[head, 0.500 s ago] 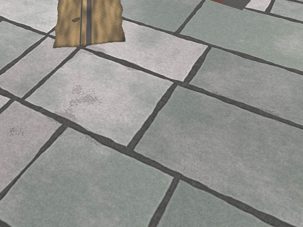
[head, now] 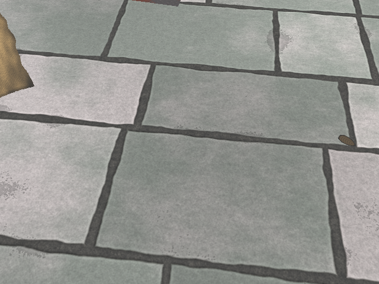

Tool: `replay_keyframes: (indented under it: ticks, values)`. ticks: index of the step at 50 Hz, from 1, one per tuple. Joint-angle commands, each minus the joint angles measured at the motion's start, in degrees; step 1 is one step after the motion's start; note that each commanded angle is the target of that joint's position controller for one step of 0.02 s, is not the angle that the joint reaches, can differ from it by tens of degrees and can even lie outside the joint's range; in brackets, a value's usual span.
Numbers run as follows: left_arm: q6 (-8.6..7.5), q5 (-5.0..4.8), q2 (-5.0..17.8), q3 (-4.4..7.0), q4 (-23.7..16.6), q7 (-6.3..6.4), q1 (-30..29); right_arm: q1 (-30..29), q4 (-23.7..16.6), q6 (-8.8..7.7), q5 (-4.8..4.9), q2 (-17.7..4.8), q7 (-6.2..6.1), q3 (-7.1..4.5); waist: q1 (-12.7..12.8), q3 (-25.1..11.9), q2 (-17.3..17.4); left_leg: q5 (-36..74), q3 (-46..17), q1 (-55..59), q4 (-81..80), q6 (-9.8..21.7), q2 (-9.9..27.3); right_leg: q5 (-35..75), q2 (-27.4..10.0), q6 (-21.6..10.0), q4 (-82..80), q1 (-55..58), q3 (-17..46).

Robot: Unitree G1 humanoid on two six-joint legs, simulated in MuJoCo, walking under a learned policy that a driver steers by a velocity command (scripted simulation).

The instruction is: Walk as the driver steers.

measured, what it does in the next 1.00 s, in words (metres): walks ahead, turning right: right foot, then left foot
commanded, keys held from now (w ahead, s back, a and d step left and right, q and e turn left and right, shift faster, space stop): e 0.02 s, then w+e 0.36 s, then w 0.62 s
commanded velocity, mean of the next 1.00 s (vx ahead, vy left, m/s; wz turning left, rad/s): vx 0.40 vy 0.00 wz -0.35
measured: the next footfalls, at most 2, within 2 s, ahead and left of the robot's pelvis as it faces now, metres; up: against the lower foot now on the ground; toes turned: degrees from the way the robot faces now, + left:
right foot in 0.14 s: +0.11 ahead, -0.13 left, +0.00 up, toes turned -8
left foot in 0.58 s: +0.38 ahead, +0.04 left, +0.00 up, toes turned -19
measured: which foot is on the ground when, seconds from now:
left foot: down 0.00-0.14, up 0.16-0.56, down 0.58-1.00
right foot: up 0.00-0.12, down 0.14-0.60, up 0.62-1.00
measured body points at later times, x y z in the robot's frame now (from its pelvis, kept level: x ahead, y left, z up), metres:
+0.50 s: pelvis +0.17 -0.04 +0.00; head +0.19 -0.06 +0.45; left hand +0.30 +0.23 -0.10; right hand +0.32 -0.34 -0.09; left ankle +0.34 +0.06 -0.72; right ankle +0.07 -0.13 -0.74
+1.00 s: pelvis +0.42 -0.10 -0.01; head +0.46 -0.11 +0.44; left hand +0.72 +0.03 -0.08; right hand +0.31 -0.36 -0.13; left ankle +0.34 +0.05 -0.74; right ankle +0.54 -0.29 -0.71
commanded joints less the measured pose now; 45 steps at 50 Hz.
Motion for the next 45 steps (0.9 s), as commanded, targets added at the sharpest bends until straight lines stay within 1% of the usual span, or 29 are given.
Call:
replay_keyframes:
  ticks: [1, 4, 5, 6, 7, 8, 9, 10, 11, 12, 13, 15, 17, 19, 24, 26, 28, 29, 30, 31, 32, 33, 34, 35, 36, 37, 39, 42, 45]
  values:
    - [0.11, 0.07, 3.00, 0.74, -4.73, -1.24, 0.93, -4.41, -3.94, -0.52, 1.04, -10.11, -0.11, -2.57, 1.46, -8.01, 8.30, 23.25, -5.99, 3.36, -4.40, 10.63, 15.44, 2.55, -0.25, -1.64, -5.65, 7.87, -0.74]
    - [0.82, -0.16, 3.77, 1.27, -6.39, -1.73, -0.94, -3.20, -2.87, -0.27, 2.25, -12.04, 0.47, -3.25, 1.41, -7.33, 7.89, 7.61, -6.47, 4.18, -2.84, 8.72, 16.85, 0.08, 0.58, -4.49, -11.92, 10.87, -2.36]
    - [0.76, -0.11, 4.09, 1.55, -6.00, -1.70, 0.21, -2.93, -2.42, -0.20, 2.68, -11.75, 0.59, -3.22, 2.17, -7.00, 7.15, 0.43, -5.47, 2.77, -0.92, 7.48, 15.82, 1.27, 1.74, -5.79, -15.77, 14.48, -3.67]
    - [0.59, -0.19, 5.41, 2.30, -4.92, -1.28, 2.93, -1.59, -1.70, -0.23, 2.30, -10.10, 0.73, -2.76, 2.83, -7.26, 5.45, -4.09, -3.57, -0.46, 3.46, 5.86, 14.07, 0.50, 3.18, -7.36, -17.97, 20.49, -4.04]
    - [0.26, -0.74, 9.30, 3.94, -3.45, -0.43, 9.48, -0.54, -1.40, -0.32, 0.93, -6.88, 0.96, -1.71, 4.96, -9.65, -2.31, -6.60, 1.11, -7.42, 17.18, 2.64, 9.96, 1.44, -0.61, -10.61, -21.88, 30.90, 3.49]
    - [-0.50, -0.54, 16.98, 5.32, -4.26, 0.15, 12.77, -2.80, -6.13, -0.94, -0.98, -3.71, 1.10, -0.36, 5.01, -9.99, -18.57, -24.40, 3.11, -30.77, 38.55, -2.85, -1.03, -6.49, -14.76, -22.29, -28.53, 42.55, 33.29]
    - [-2.36, -0.02, 13.31, 4.03, -4.49, -0.61, 14.95, -6.80, -6.34, -2.22, 0.26, -6.68, 1.42, -1.03, 8.79, -11.72, -12.15, -26.21, -9.23, -37.93, 46.68, -2.44, -2.08, -11.75, -17.08, -25.90, -34.09, 43.31, 41.39]
    - [-3.70, 0.21, 10.33, 2.88, -4.40, -0.73, 13.13, -7.57, -6.84, -3.10, 1.91, -8.99, 2.10, -1.67, 7.26, -8.65, -10.18, -21.54, -11.48, -39.23, 46.91, -0.83, 0.27, -12.36, -16.06, -23.68, -34.45, 41.05, 37.03]
    - [-4.31, -0.07, 8.30, 2.24, -4.78, -0.68, 10.72, -6.72, -5.86, -3.58, 1.70, -9.35, 2.29, -1.86, 5.58, -6.79, -6.68, -16.88, -11.62, -37.20, 44.45, -0.16, 1.99, -11.22, -13.81, -21.20, -33.77, 37.30, 32.06]
    - [-4.23, -0.38, 7.15, 1.72, -5.15, -0.44, 8.37, -6.88, -5.35, -3.88, 0.53, -9.50, 2.18, -1.99, 4.53, -5.32, -4.71, -13.30, -11.40, -35.17, 40.39, -0.28, 2.78, -7.74, -12.23, -19.60, -34.01, 33.99, 28.59]
    - [-4.13, -0.07, 6.58, 1.26, -5.71, -0.05, 6.74, -6.68, -5.04, -4.02, -0.06, -9.19, 2.18, -2.07, 3.30, -4.63, -4.68, -9.69, -11.36, -31.53, 36.81, -0.53, 3.06, -3.74, -10.28, -18.63, -34.81, 30.79, 25.60]
    - [-4.23, 0.54, 7.49, 1.48, -6.31, 0.63, 5.75, -6.61, -4.53, -4.20, -0.19, -7.67, 2.41, -1.68, 2.45, -5.03, -4.14, -3.93, -9.84, -26.96, 30.99, -1.79, 1.11, 4.33, -7.97, -18.17, -35.30, 27.91, 21.68]
    - [-4.36, 0.28, 8.40, 1.85, -5.83, 1.13, 6.54, -8.23, -4.43, -4.06, -0.07, -5.66, 2.46, -0.85, 2.88, -4.66, -3.24, 0.95, -9.42, -23.12, 22.84, -2.85, -0.43, 6.48, -6.05, -17.31, -35.03, 25.34, 18.20]
    - [-4.35, -0.13, 9.11, 2.18, -4.97, 1.38, 8.11, -10.73, -4.99, -3.99, 0.30, -4.36, 2.70, -0.11, 3.95, -3.73, -4.29, 4.71, -9.75, -20.17, 16.17, -3.48, -1.62, 5.49, -5.32, -16.69, -34.71, 23.37, 17.44]
    - [-4.56, -0.39, 7.87, 1.78, -2.26, 0.86, 11.63, -12.89, -5.70, -4.58, 0.99, -5.69, 3.54, 0.05, 5.48, -2.76, -5.36, 8.38, -10.15, -14.44, 9.17, -2.44, -1.64, 3.81, -7.29, -15.42, -32.98, 23.22, 19.25]
    - [-4.45, -0.30, 7.71, 1.72, -1.72, 0.64, 11.51, -11.32, -5.54, -4.95, 1.04, -6.65, 3.58, -0.34, 4.48, -2.43, -6.25, 6.11, -9.36, -11.63, 7.33, -0.93, -1.78, 4.34, -7.85, -14.53, -31.00, 24.23, 20.50]
    - [-4.23, -0.15, 6.04, 1.13, -1.51, 0.61, 11.26, -5.56, -3.83, -5.19, 0.62, -7.78, 3.17, -1.17, 1.45, -4.04, -6.26, 5.19, -7.99, -2.98, 4.43, 1.20, -2.41, 8.85, -5.51, -12.65, -25.82, 23.53, 19.46]
    - [-4.36, 0.22, 3.79, 0.27, -1.95, 0.63, 10.57, 0.96, -2.83, -5.44, 0.06, -9.79, 2.76, -1.95, -1.74, -8.36, -4.09, 4.53, -12.53, 6.53, 4.58, 3.91, 2.10, 11.25, -2.51, -10.58, -16.00, 20.36, 16.36]
    - [-4.93, -0.34, 0.89, -0.74, -3.54, 0.88, 13.85, 8.19, -1.54, -5.30, -0.78, -15.30, 2.51, -3.37, -2.36, -15.63, 8.80, -3.77, -30.84, 23.75, 1.93, 11.32, 12.72, 3.23, 4.60, -6.15, 2.83, 5.09, 8.36]
    - [-5.48, -0.68, 2.34, -0.71, -3.97, 1.30, 14.40, 12.78, 0.27, -4.84, 0.23, -14.25, 3.15, -3.43, -3.60, -16.83, 18.05, -18.47, -50.04, 28.59, -6.29, 16.27, 18.98, -18.15, 7.38, -4.13, 16.98, -6.83, 8.33]
    - [-5.72, -1.52, 6.18, 0.34, -3.59, 1.15, 11.66, 10.78, 0.26, -4.74, 1.13, -10.65, 3.19, -2.16, -3.58, -9.98, 11.95, -24.48, -48.02, 24.44, -7.70, 14.92, 18.71, -16.02, 4.87, -4.57, 22.30, -12.49, 10.83]
    - [-5.81, -1.35, 6.30, 0.29, -3.83, 0.99, 8.40, 8.24, -0.42, -4.38, 0.84, -8.86, 2.95, -1.55, -2.82, -6.00, 8.65, -20.95, -40.86, 19.68, -7.53, 13.26, 16.71, -11.83, 2.43, -4.98, 23.07, -13.20, 8.98]
    - [-6.06, -0.54, 5.66, 0.13, -4.25, 0.76, 6.09, 6.16, -0.60, -4.08, 0.43, -7.35, 2.77, -0.99, -1.87, -3.31, 6.48, -15.65, -35.71, 14.88, -8.68, 12.68, 14.43, -7.93, 0.56, -5.07, 20.46, -12.75, 7.26]
    - [-6.17, 0.07, 5.08, 0.25, -4.22, 0.59, 5.18, 4.72, -0.79, -4.05, -0.02, -6.00, 2.58, -0.45, -0.73, -2.39, 6.34, -10.35, -31.99, 11.40, -9.70, 12.07, 12.67, -4.81, -1.32, -5.04, 17.53, -10.78, 6.84]
    - [-6.16, 0.11, 4.22, 0.12, -4.02, 0.32, 5.55, 3.97, -0.87, -4.06, -0.28, -5.65, 2.46, -0.23, 0.18, -2.29, 7.21, -6.49, -29.30, 8.80, -10.83, 11.80, 11.24, -2.91, -2.16, -4.73, 15.77, -8.33, 6.19]
    - [-6.07, 0.07, 3.28, -0.07, -3.76, 0.12, 5.95, 3.97, -0.72, -4.17, -0.09, -5.57, 2.35, -0.19, 0.59, -2.62, 7.66, -3.24, -27.20, 7.63, -11.69, 12.05, 10.51, -1.91, -2.53, -4.32, 14.25, -7.17, 5.44]
    - [-5.96, 0.37, 1.93, -0.57, -4.35, 0.05, 4.16, 4.81, 0.04, -4.39, 0.52, -6.82, 2.03, -0.42, 0.62, -2.12, 6.82, 3.29, -23.31, 6.50, -13.20, 12.84, 10.15, 0.72, -2.97, -3.20, 9.93, -7.73, 4.07]
    - [-6.53, 0.66, 0.24, -1.47, -5.57, -0.15, -1.06, 6.27, 1.20, -4.04, 0.99, -8.45, 1.58, -0.71, -0.86, -1.42, 5.44, 11.36, -17.53, 6.40, -13.85, 11.97, 8.71, 8.98, -2.82, -2.26, -1.35, -6.66, 2.47]
    - [-7.13, 0.13, -0.67, -1.96, -6.51, -0.92, -6.65, 9.33, 2.67, -3.50, 1.50, -9.43, 1.42, -0.71, -3.07, -0.71, 5.27, 13.49, -13.85, 6.24, -13.39, 10.74, 7.74, 16.57, -1.10, -2.21, -11.23, -2.44, 0.58]
Keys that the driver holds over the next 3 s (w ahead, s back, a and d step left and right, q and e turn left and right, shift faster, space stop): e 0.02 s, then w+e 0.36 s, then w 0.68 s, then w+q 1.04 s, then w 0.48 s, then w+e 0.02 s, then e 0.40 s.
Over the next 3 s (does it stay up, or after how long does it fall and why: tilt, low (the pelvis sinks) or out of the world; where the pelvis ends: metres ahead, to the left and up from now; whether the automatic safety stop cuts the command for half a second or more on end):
stays up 1.43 -0.08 0.00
